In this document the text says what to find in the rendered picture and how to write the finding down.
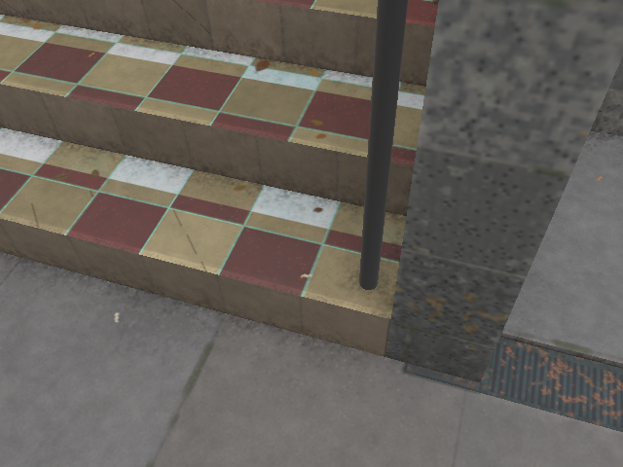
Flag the stairs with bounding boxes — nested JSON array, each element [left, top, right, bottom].
[[0, 0, 439, 357]]

